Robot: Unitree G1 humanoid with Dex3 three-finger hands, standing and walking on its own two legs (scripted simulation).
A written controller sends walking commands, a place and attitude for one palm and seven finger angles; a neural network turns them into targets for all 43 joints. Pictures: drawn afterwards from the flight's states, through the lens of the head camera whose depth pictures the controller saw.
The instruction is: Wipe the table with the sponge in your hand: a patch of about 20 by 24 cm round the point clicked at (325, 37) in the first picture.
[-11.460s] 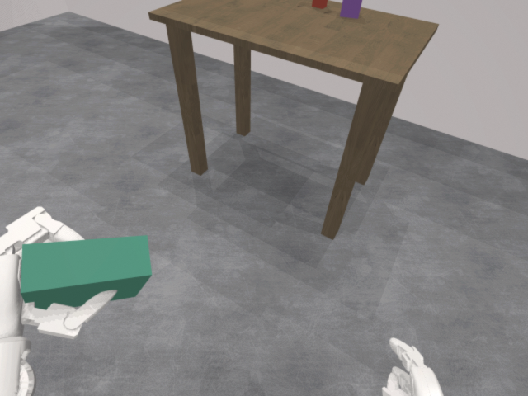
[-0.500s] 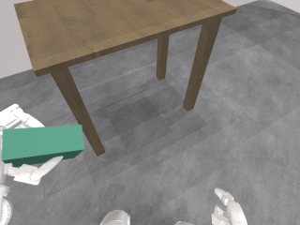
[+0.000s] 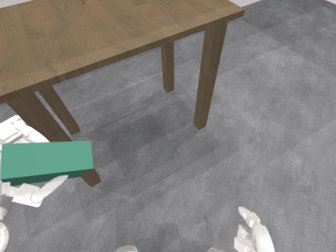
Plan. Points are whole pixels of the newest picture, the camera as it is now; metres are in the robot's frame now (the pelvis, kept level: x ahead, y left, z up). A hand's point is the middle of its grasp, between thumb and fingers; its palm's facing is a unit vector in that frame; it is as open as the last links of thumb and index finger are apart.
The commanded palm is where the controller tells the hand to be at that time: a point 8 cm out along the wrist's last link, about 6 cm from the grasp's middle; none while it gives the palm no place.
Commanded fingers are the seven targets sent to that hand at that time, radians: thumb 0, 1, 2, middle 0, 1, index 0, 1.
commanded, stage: take the last steps up to it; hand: left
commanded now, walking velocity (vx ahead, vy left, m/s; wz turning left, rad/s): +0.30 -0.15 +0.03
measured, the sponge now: (60, 162) +0.24 +0.20 +0.15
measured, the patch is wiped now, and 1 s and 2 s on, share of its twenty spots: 0.00 0.00 0.00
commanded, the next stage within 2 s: none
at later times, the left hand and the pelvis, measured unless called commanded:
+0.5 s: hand (108, 104) +0.33 +0.13 +0.20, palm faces +0.36 -0.82 -0.45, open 8.9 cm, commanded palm +0.28 +0.18 +0.20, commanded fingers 0.00 0.10 1.30 -1.20 -1.60 -1.20 -1.60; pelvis +0.11 -0.10 +0.02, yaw -1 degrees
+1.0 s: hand (160, 71) +0.44 +0.05 +0.19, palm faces +0.44 -0.80 -0.40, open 8.9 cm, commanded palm +0.37 +0.08 +0.20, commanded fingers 0.00 0.10 1.30 -1.20 -1.60 -1.20 -1.60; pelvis +0.22 -0.20 +0.00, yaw +3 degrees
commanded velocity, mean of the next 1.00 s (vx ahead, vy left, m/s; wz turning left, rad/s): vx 0.30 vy -0.11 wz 0.06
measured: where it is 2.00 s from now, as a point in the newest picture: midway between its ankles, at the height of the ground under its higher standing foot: (234, 201)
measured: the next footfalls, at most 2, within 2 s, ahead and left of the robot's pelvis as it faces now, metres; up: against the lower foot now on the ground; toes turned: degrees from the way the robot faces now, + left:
left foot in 0.28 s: +0.18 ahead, +0.06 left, +0.00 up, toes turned +14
right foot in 0.60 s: +0.22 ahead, -0.29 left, +0.00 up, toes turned -10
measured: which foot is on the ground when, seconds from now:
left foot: up 0.00-0.26, down 0.28-0.60, up 0.62-0.88, down 0.90-1.00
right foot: down 0.00-0.28, up 0.30-0.58, down 0.60-0.92, up 0.94-1.00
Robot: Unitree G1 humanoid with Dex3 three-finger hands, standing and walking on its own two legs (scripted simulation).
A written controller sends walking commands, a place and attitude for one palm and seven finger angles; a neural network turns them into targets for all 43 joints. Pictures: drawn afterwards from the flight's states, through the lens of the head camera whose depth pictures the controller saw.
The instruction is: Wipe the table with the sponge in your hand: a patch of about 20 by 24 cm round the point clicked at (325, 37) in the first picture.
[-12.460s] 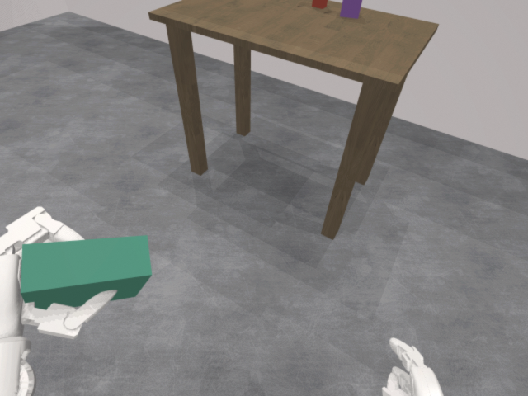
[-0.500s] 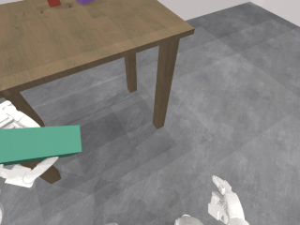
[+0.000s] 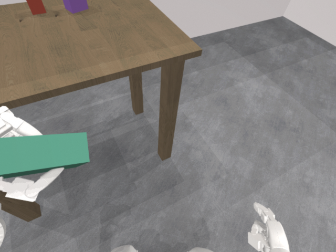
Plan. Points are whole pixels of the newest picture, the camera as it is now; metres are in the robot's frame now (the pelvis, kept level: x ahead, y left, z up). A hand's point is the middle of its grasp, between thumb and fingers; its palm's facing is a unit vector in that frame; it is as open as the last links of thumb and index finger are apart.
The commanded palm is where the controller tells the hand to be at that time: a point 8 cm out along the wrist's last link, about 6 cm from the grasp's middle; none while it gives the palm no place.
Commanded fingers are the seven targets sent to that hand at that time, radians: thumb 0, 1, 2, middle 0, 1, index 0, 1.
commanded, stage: take the last steps up to it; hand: left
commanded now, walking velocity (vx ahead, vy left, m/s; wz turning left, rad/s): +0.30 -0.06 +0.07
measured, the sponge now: (55, 154) +0.24 +0.21 +0.17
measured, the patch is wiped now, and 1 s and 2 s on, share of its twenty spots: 0.00 0.00 0.00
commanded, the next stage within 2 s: come to a stop and stand still in 1.44 s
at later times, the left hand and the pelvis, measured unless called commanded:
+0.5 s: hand (105, 110) +0.32 +0.14 +0.19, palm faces +0.42 -0.79 -0.45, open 8.9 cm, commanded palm +0.26 +0.19 +0.19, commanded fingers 0.00 0.10 1.30 -1.20 -1.60 -1.20 -1.60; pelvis +0.11 -0.10 +0.01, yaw +3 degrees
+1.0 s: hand (139, 78) +0.43 +0.10 +0.18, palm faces +0.47 -0.76 -0.44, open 8.9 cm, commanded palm +0.36 +0.14 +0.19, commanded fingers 0.00 0.10 1.30 -1.20 -1.60 -1.20 -1.60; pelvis +0.23 -0.15 +0.01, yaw +5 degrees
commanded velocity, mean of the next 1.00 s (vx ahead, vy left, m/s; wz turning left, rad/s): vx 0.28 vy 0.03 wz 0.09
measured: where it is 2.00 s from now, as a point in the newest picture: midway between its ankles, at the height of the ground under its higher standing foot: (187, 225)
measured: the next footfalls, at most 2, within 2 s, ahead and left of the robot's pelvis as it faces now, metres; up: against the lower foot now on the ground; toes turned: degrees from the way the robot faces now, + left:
right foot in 0.24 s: +0.13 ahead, -0.19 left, +0.00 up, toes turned -9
left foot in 0.56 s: +0.21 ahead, +0.02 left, +0.00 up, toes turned +13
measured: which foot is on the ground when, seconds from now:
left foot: down 0.00-0.24, up 0.26-0.54, down 0.56-0.84, up 0.86-1.00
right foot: up 0.00-0.22, down 0.24-0.56, up 0.58-0.82, down 0.84-1.00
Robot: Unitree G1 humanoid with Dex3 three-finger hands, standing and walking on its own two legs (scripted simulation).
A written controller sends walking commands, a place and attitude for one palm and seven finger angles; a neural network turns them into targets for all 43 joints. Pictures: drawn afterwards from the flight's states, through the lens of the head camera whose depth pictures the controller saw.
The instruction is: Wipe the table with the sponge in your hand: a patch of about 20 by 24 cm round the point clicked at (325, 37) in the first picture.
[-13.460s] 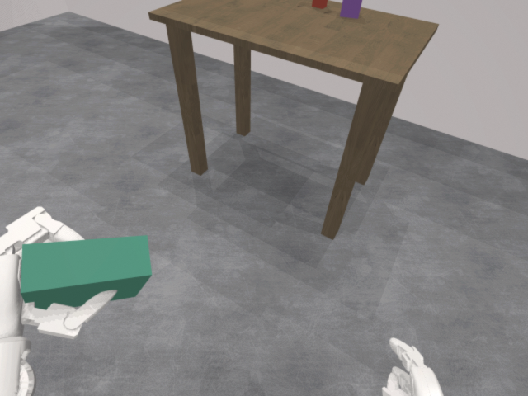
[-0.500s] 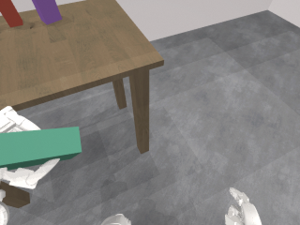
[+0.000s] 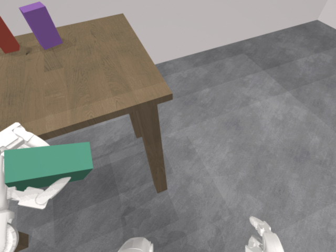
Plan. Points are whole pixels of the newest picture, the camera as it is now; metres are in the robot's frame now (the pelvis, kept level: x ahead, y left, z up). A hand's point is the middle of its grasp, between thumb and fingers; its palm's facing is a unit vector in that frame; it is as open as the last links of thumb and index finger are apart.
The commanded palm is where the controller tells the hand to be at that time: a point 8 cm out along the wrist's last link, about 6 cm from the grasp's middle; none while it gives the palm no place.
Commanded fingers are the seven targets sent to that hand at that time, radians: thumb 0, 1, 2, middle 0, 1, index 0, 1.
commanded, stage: take the last steps up to it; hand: left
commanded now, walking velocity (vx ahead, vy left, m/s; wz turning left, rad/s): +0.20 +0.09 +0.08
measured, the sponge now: (63, 165) +0.23 +0.20 +0.15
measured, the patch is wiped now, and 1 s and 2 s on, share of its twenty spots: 0.00 0.00 0.00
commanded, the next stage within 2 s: come to a stop and stand still in 0.44 s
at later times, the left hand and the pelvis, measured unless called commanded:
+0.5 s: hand (58, 131) +0.29 +0.22 +0.18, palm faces +0.42 -0.77 -0.47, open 8.9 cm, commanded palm +0.24 +0.27 +0.18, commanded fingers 0.00 0.10 1.30 -1.20 -1.60 -1.20 -1.60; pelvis +0.08 -0.02 -0.01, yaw +2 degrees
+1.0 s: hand (54, 122) +0.31 +0.24 +0.18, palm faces +0.40 -0.81 -0.43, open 8.9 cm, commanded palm +0.25 +0.28 +0.18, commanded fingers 0.00 0.10 1.30 -1.20 -1.60 -1.20 -1.60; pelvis +0.10 +0.00 +0.00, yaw +1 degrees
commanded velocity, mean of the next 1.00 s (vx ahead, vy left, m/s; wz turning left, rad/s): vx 0.05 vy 0.03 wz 0.03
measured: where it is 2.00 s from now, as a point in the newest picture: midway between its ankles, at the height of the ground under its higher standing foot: outside the picture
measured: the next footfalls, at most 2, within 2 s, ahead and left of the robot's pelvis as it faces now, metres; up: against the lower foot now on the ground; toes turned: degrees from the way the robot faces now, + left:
left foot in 0.18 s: +0.13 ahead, +0.12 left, +0.00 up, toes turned +10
right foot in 0.46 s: +0.14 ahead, -0.12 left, +0.00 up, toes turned -8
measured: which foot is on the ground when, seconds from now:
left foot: up 0.00-0.16, down 0.18-0.48, up 0.50-0.78, down 0.80-1.00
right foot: down 0.00-0.18, up 0.20-0.44, down 0.46-0.82, up 0.84-1.00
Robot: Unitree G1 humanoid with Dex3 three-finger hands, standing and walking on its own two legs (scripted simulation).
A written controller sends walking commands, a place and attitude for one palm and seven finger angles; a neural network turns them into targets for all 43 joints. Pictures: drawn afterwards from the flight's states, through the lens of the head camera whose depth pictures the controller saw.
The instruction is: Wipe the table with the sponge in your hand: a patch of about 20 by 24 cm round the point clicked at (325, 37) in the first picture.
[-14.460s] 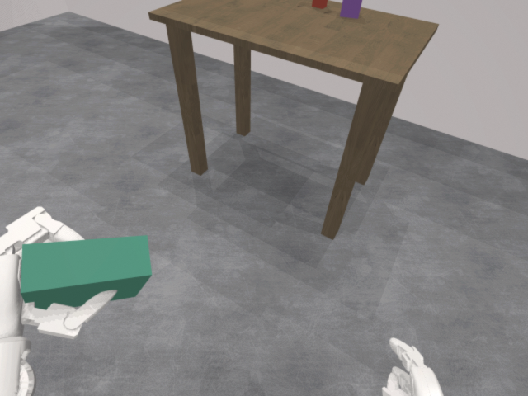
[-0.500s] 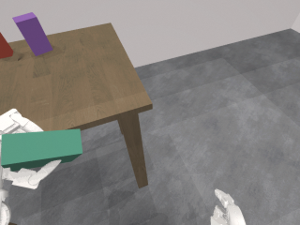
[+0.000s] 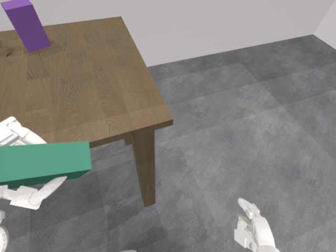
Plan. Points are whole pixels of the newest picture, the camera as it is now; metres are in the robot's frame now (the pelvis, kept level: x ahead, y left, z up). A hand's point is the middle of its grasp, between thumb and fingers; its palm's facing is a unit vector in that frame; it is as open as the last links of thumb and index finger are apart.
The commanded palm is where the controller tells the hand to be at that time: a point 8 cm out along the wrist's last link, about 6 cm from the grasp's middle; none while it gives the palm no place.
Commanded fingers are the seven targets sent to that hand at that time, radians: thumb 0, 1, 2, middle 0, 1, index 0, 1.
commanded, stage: come to a stop and stand still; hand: left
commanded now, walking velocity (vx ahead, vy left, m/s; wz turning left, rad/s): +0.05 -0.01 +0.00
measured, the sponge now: (58, 164) +0.23 +0.21 +0.15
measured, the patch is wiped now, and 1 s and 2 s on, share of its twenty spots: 0.00 0.00 0.00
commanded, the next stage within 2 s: look again from close up in 1.70 s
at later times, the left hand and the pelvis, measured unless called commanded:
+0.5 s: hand (29, 211) +0.15 +0.22 +0.16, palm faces +0.40 -0.83 -0.39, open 8.9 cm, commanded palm +0.10 +0.25 +0.18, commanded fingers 0.00 0.10 1.30 -1.20 -1.60 -1.20 -1.60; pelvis -0.06 -0.02 +0.00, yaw +0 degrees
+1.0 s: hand (16, 243) +0.11 +0.22 +0.16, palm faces +0.40 -0.82 -0.40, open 8.9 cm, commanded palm +0.06 +0.25 +0.18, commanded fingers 0.00 0.10 1.30 -1.20 -1.60 -1.20 -1.60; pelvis -0.10 -0.02 +0.00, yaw +0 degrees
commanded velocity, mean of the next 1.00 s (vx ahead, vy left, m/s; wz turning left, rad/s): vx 0.00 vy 0.00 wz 0.00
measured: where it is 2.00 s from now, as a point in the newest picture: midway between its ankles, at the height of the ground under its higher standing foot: outside the picture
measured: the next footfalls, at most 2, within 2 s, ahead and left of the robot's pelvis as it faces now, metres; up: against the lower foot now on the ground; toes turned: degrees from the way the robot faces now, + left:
right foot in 0.08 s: +0.02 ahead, -0.11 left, +0.00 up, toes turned -6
left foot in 0.38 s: -0.03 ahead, +0.09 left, +0.00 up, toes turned +3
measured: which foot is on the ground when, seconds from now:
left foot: down 0.00-0.12, up 0.14-0.36, down 0.38-1.00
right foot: up 0.00-0.06, down 0.08-1.00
